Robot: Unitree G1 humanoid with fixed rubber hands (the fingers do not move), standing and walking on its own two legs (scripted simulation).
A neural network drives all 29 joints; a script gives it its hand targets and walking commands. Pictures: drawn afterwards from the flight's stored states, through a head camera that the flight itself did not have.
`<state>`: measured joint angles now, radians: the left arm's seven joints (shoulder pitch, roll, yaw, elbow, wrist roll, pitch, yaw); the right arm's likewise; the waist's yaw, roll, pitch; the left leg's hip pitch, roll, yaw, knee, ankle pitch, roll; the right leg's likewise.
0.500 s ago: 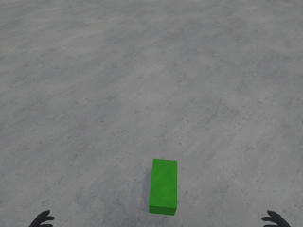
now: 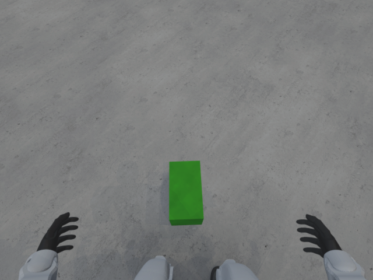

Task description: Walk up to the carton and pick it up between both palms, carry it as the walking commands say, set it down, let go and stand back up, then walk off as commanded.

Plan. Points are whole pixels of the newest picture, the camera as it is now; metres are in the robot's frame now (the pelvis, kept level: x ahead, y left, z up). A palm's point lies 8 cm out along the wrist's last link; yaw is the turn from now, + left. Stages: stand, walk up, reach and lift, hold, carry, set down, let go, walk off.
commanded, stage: reach and lift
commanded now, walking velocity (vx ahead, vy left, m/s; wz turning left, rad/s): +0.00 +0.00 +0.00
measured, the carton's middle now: (185, 193) +0.46 +0.06 -0.67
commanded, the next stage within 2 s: none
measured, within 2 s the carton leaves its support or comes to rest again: neither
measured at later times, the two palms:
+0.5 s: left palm (89, 205) +0.27 +0.28 -0.13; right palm (277, 200) +0.31 -0.19 -0.13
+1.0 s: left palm (126, 165) +0.40 +0.23 -0.18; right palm (245, 163) +0.43 -0.13 -0.19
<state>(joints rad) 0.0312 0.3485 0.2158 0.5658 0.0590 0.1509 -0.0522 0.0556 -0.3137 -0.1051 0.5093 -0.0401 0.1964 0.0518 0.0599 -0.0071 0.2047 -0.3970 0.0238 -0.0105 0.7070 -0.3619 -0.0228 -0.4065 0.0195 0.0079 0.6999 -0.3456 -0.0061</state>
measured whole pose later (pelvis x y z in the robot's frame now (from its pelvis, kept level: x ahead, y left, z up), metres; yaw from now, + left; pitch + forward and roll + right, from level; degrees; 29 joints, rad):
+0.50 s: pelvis -0.05 +0.01 -0.04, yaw +1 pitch +19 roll +0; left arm -0.48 0.26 0.20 0.70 0.01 0.22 0.00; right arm -0.52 -0.23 -0.14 0.72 -0.05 0.24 -0.01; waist 0.04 -0.01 0.08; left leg -0.94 -0.02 -0.02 0.96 -0.35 0.00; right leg -0.94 -0.01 0.01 0.95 -0.35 0.02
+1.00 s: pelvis -0.06 +0.01 -0.08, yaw +1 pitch +38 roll +0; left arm -1.00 0.15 0.34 0.86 0.07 0.12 0.05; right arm -1.02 -0.16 -0.29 0.86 -0.09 0.15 -0.09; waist 0.06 -0.02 0.02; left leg -1.39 -0.02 -0.02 1.04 -0.32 -0.01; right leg -1.39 0.01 0.04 1.04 -0.32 0.02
